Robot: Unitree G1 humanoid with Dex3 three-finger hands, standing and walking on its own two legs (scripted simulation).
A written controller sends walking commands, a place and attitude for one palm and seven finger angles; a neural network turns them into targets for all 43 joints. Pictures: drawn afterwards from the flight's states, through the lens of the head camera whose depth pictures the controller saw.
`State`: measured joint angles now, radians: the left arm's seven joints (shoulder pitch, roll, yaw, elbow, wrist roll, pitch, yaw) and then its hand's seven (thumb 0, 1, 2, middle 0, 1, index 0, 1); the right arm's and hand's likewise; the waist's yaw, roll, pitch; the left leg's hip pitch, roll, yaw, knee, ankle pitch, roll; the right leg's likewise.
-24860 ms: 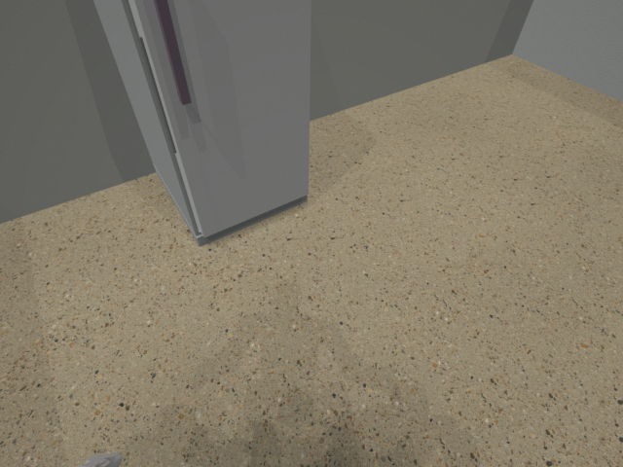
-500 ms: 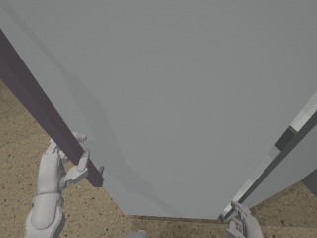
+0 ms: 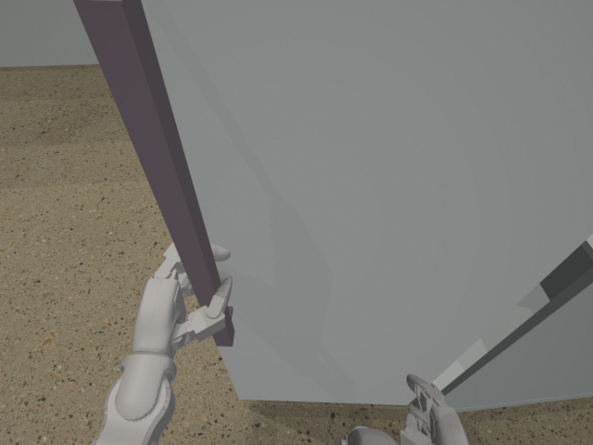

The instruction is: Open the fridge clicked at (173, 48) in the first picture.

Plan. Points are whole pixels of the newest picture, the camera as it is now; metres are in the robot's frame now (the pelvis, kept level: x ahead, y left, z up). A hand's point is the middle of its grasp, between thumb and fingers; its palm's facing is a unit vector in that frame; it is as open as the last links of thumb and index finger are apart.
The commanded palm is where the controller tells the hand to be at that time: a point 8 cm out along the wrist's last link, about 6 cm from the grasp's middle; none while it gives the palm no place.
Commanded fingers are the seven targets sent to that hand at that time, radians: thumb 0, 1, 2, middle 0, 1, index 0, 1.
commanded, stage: stop walking and hold the door back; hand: left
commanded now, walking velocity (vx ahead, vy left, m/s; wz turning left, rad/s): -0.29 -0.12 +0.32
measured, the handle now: (199, 235) +0.31 +0.13 +0.16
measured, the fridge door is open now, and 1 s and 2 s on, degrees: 82 84 81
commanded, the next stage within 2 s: loosen the grip on the handle in 0.88 s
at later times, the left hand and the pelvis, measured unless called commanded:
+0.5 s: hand (219, 326) +0.24 +0.10 +0.08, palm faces +0.20 -0.95 -0.24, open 6.2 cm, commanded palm +0.22 +0.17 +0.07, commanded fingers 0.00 0.90 0.90 -0.45 -1.40 -0.45 -1.40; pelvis -0.10 -0.07 +0.00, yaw +7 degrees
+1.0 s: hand (217, 315) +0.25 +0.11 +0.08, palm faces +0.07 -0.98 -0.21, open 6.3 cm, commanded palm +0.22 +0.16 +0.08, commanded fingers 0.00 0.66 0.78 -0.45 -1.40 -0.45 -1.40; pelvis -0.14 -0.05 -0.01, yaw +5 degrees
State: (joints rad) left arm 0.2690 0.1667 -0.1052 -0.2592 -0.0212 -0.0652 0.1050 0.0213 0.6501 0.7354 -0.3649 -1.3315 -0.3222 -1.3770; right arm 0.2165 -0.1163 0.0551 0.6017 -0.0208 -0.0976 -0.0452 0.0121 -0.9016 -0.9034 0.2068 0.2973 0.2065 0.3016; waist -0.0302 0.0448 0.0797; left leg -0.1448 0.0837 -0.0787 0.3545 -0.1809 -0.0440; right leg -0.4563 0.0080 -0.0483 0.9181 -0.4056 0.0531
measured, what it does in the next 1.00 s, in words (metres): walks backwards: right foot, then left foot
